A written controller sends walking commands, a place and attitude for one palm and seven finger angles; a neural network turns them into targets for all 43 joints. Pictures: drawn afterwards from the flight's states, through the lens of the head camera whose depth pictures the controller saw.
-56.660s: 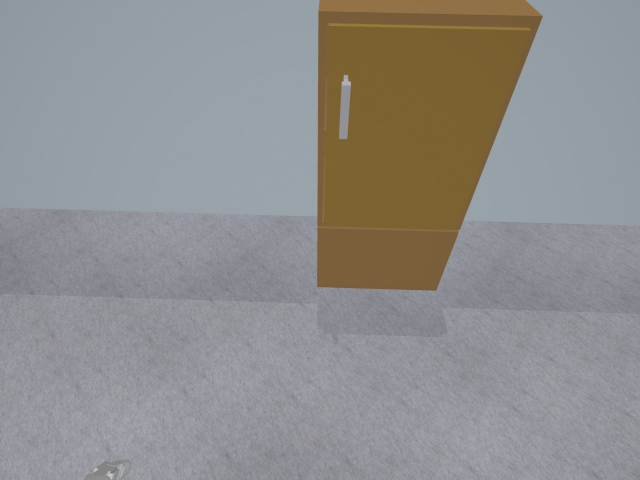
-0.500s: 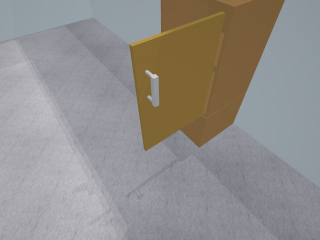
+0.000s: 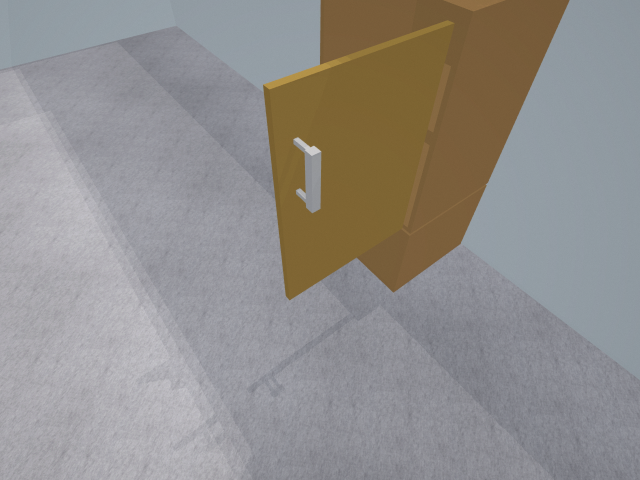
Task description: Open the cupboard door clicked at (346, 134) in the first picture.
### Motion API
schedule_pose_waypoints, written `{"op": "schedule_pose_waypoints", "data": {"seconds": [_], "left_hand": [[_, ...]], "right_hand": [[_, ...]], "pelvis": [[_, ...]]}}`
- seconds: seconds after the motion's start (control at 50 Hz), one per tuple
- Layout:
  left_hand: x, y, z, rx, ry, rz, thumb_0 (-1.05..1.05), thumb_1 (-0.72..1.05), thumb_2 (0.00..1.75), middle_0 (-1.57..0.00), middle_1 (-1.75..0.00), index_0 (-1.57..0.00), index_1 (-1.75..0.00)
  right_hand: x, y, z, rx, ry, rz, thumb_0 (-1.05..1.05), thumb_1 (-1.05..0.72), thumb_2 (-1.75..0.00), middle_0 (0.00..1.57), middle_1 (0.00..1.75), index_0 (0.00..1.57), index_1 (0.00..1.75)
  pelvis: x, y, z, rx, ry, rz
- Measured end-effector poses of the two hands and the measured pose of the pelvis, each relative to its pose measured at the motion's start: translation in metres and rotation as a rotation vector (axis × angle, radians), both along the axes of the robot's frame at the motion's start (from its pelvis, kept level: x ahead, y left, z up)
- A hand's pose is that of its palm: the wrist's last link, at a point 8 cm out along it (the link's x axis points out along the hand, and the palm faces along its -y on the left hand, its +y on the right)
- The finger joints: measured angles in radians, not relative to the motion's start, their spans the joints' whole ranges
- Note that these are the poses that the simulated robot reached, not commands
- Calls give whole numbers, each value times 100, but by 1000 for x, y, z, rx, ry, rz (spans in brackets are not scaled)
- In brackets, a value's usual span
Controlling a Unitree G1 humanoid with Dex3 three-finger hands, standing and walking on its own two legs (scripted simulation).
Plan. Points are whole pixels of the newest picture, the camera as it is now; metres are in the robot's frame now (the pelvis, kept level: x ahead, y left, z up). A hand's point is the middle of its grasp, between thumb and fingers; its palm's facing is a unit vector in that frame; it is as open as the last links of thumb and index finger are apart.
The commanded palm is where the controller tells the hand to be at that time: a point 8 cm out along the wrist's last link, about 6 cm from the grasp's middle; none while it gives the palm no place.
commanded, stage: look to check the result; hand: left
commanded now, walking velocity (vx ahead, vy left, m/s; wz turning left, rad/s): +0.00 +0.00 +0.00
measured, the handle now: (306, 175) +0.61 +0.06 +0.01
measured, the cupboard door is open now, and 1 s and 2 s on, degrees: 90 90 90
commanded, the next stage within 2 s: stand and wait in 0.46 s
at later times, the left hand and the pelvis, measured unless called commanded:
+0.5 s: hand out of the picture +0.03 +0.18 -0.18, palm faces +0.02 -0.98 -0.20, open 7.3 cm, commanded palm none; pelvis +0.01 +0.00 +0.00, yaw +0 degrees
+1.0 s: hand out of the picture +0.06 +0.20 -0.17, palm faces +0.01 -0.97 -0.25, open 7.3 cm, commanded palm none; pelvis +0.02 +0.00 +0.00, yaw +0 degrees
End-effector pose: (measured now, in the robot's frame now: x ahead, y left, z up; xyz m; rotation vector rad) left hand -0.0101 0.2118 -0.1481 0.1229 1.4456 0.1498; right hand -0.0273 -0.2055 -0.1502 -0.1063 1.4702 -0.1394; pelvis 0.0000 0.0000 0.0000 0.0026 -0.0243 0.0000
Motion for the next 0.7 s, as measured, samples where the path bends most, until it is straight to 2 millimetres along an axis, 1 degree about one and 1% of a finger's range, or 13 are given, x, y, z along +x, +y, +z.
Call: {"op": "schedule_pose_waypoints", "data": {"seconds": [0.16,0.26,0.7], "left_hand": [[10,8,2,16,-17,-5,0,92,90,-20,-30,-20,-30],[17,12,3,24,-28,-8,0,92,90,-20,-30,-20,-30],[43,23,6,40,-65,-30,0,91,90,-20,-30,-20,-30]], "right_hand": [[16,4,-1,3,-36,7,0,-91,-90,20,30,20,30],[23,2,-2,-3,-43,13,0,-91,-90,20,30,20,30],[47,-23,5,-54,-65,38,0,-91,-90,20,30,20,30]], "pelvis": [[4,4,0,1,2,-2],[7,5,0,2,2,-1],[14,3,2,0,4,3]]}}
